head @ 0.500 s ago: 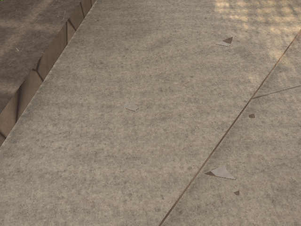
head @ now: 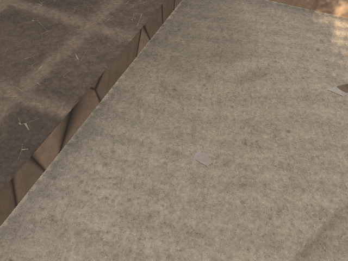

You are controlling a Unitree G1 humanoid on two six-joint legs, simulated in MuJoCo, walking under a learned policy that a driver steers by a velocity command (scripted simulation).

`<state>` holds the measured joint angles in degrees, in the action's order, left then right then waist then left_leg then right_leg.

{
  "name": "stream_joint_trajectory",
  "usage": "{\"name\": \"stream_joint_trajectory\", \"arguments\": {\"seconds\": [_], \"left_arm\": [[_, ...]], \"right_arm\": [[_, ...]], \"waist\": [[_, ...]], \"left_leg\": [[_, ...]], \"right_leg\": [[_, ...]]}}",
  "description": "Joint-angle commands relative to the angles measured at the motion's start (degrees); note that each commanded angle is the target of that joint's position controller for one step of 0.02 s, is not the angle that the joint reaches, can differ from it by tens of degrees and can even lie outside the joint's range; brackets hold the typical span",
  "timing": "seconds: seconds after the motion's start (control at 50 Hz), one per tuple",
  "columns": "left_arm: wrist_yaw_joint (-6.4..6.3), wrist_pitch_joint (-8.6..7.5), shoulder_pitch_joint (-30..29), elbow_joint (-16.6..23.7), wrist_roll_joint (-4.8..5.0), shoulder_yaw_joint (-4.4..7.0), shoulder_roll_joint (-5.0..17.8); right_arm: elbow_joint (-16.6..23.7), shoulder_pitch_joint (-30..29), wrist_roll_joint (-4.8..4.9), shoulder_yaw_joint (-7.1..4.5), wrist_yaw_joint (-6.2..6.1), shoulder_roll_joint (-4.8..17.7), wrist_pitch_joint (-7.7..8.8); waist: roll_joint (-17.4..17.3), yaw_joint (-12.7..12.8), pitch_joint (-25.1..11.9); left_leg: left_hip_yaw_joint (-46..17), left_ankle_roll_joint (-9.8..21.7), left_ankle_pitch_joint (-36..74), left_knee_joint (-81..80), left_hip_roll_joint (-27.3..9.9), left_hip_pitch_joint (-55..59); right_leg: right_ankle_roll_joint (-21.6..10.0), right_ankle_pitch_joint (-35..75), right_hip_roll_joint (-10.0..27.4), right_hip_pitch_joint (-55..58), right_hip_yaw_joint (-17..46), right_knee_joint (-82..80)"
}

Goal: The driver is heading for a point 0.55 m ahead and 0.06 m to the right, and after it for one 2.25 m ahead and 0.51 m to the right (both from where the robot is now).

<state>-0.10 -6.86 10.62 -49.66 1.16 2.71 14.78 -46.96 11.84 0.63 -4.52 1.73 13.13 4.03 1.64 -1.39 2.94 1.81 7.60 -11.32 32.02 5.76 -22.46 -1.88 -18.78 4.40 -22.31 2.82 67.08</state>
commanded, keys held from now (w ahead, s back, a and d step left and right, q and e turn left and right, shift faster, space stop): w+q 0.06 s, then w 0.16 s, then w+e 0.78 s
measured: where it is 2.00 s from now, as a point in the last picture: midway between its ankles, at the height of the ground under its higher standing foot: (221, 147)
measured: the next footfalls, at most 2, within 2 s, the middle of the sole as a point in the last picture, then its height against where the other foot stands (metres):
right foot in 0.38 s outside the picture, level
left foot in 0.86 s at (155, 207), level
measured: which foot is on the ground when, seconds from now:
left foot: down 0.00-0.38, up 0.40-0.84, down 0.86-1.00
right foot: up 0.00-0.36, down 0.38-0.86, up 0.88-1.00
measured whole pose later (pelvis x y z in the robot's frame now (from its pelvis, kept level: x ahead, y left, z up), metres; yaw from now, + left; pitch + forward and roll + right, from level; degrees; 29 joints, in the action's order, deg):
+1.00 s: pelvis +0.57 -0.01 +0.01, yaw -14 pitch +2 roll +1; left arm -0.5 -2.3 19.1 -44.0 1.5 3.7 17.3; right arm -41.6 9.0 -0.4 -3.0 0.4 14.9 6.3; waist 2.3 1.2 0.0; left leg 1.3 1.4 -9.7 25.7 1.7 -17.9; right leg -1.2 -22.2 -0.5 -25.0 5.0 66.5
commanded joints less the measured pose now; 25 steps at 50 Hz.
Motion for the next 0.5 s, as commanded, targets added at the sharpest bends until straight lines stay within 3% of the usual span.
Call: {"name": "stream_joint_trajectory", "arguments": {"seconds": [0.02, 0.08, 0.16, 0.2, 0.22, 0.3, 0.34, 0.36, 0.38, 0.4, 0.42, 0.44, 0.46, 0.48, 0.5], "left_arm": [[-0.47, -0.33, 0.33, 4.64, -0.57, 1.83, 4.32], [-0.61, 0.62, -3.41, 5.77, -1.75, 1.93, 3.56], [0.13, 0.89, -10.67, 7.40, -1.30, 1.37, 2.80], [0.67, 0.94, -14.57, 8.28, -1.05, 0.63, 1.37], [0.93, 0.97, -15.46, 8.42, -0.67, 0.74, 1.87], [1.87, 0.53, -12.94, 8.05, -0.09, 1.58, 5.51], [2.05, 0.46, -7.54, 6.45, -0.15, 2.35, 6.98], [1.92, 0.60, -0.41, 3.89, -0.37, 3.38, 8.52], [1.92, 0.82, 9.17, 1.64, -0.64, 4.14, 10.77], [2.36, 0.63, 11.77, 1.64, -1.18, 5.14, 16.48], [2.74, 0.43, 11.60, 1.59, -0.18, 4.27, 12.14], [2.56, 0.18, 7.60, 3.14, -0.14, 3.23, 8.36], [2.47, 0.40, 5.00, 4.08, -0.70, 2.72, 7.18], [2.51, 0.46, 3.79, 4.48, -0.89, 2.31, 6.52], [2.30, 0.43, 3.07, 4.79, -1.15, 1.83, 5.59]], "right_arm": [[4.05, 0.03, 0.15, -1.11, -0.77, 5.00, 1.10], [3.84, 3.76, 0.26, -1.49, -2.20, 7.17, 1.17], [2.70, 8.48, 0.12, -1.16, -3.08, 7.17, 0.81], [2.63, 8.42, 0.43, -1.49, -3.08, 8.54, 0.52], [2.24, 9.36, 0.35, -1.63, -3.01, 9.24, 0.63], [1.36, 7.63, 0.01, -1.91, -2.93, 9.92, 1.28], [1.17, 5.93, -0.63, -2.02, -2.93, 10.27, 0.76], [1.15, 5.75, -0.96, -1.72, -2.89, 9.49, 0.34], [2.12, 5.92, -1.66, -1.01, -3.01, 8.22, 0.04], [3.73, 13.20, -1.27, 0.60, -2.47, 2.44, 1.10], [2.98, 13.63, 0.35, 0.71, -2.13, 5.28, 2.35], [4.39, 7.14, 1.45, 0.13, -1.81, 8.89, 3.23], [5.56, 2.47, 0.92, 0.39, -1.82, 8.67, 3.73], [6.39, 0.34, -0.28, 0.27, -1.93, 8.61, 4.06], [6.84, 0.24, -1.08, 0.01, -1.93, 8.61, 3.93]], "waist": [[-3.56, 2.54, -5.10], [-4.08, 1.96, -2.91], [-6.32, -0.99, -1.04], [-6.72, -2.34, -0.29], [-6.60, -2.94, -0.31], [-7.48, -1.11, -0.13], [-7.48, 1.82, -2.92], [-5.86, 4.83, -7.35], [0.05, 8.34, -13.45], [17.24, 3.16, -16.14], [15.47, 4.25, -18.08], [8.10, 5.19, -11.51], [2.05, 4.82, -8.99], [-0.50, 3.76, -6.74], [-0.32, 2.23, -6.44]], "left_leg": [[-20.08, 8.18, 4.82, -18.66, -12.48, 10.11], [-17.24, 8.33, 5.89, -20.34, -12.08, 7.16], [-15.91, 6.72, 3.65, -20.63, -12.65, 10.25], [-13.54, 5.44, 2.46, -21.02, -12.21, 7.82], [-13.88, 5.42, 1.56, -21.07, -13.11, 8.22], [-13.70, 3.88, 5.37, -18.74, -18.81, 19.08], [-10.33, 1.87, 19.41, -12.59, -17.71, 22.00], [-7.10, 0.54, 28.07, -3.01, -14.45, 21.46], [-4.26, -1.49, 21.86, 13.25, -10.75, 13.73], [-3.04, -6.46, -10.32, 32.77, -1.64, -9.64], [-8.32, -5.88, -18.15, 41.97, -2.67, -19.05], [-9.59, -4.74, -13.39, 44.19, -5.79, -22.39], [-8.74, -4.25, -9.51, 42.51, -7.81, -20.94], [-8.03, -4.07, -7.61, 39.39, -9.11, -20.10], [-8.48, -4.21, -5.37, 35.30, -10.72, -17.07]], "right_leg": [[0.60, 2.85, 1.98, -8.99, 1.40, -3.92], [3.39, 10.42, 0.80, -10.67, -0.44, -12.12], [4.69, 20.25, 0.17, -13.99, -0.35, -24.83], [5.18, 21.97, -1.69, -8.60, -2.58, -32.87], [5.20, 22.40, -2.21, -7.19, -3.01, -33.73], [1.29, 18.78, -0.04, -9.43, -1.08, -36.43], [-1.26, 15.75, -1.99, -2.75, -3.39, -38.01], [-2.75, 14.99, -4.43, 6.35, -5.27, -39.21], [-5.53, 13.58, 0.50, 20.20, 3.04, -39.71], [-15.93, 7.07, 12.15, 37.66, 31.56, -46.08], [-18.47, -7.48, 14.69, 40.36, 44.99, -53.06], [-16.21, -7.64, 13.63, 34.32, 38.43, -53.42], [-14.84, -2.25, 11.35, 27.99, 31.60, -53.48], [-14.31, 2.52, 9.65, 23.31, 27.96, -54.29], [-13.72, 7.30, 7.98, 19.66, 24.53, -55.06]]}}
